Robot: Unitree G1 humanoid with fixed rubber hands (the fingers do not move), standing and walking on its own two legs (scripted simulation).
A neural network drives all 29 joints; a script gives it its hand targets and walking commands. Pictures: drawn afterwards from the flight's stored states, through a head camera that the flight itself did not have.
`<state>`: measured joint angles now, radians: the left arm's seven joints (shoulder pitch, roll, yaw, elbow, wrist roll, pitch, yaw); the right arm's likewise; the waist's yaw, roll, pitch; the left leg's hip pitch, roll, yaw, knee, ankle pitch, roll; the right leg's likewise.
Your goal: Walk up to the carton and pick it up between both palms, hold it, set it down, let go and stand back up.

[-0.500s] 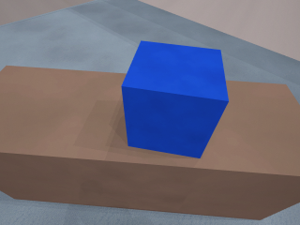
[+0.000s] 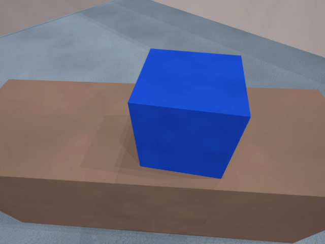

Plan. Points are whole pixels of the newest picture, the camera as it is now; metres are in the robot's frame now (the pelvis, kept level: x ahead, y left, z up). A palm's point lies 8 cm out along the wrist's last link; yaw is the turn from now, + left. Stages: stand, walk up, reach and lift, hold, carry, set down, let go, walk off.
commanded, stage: walk up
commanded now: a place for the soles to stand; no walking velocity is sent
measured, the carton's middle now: (186, 115) +0.49 -0.04 +0.02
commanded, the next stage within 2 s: reach and lift in 1.58 s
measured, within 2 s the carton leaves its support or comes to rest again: neither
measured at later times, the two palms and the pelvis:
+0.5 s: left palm out of the picture +0.03 +0.25 -0.12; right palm out of the picture -0.01 -0.25 -0.13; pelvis -0.02 +0.01 +0.01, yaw -7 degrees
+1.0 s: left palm out of the picture +0.05 +0.25 -0.12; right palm out of the picture -0.05 -0.25 -0.14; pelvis -0.02 +0.01 +0.00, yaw -12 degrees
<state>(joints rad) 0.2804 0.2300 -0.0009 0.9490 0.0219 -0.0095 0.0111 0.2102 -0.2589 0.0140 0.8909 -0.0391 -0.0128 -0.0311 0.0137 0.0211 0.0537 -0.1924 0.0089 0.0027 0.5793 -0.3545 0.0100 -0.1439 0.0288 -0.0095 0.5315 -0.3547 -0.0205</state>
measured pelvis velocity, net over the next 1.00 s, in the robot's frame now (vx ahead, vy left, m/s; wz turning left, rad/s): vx -0.02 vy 0.01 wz -0.22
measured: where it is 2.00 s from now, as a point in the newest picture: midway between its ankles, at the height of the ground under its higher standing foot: outside the picture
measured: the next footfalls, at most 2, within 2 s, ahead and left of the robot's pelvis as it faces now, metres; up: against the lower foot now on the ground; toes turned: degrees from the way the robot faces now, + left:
none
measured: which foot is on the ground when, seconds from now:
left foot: down 0.00-1.00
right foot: down 0.00-1.00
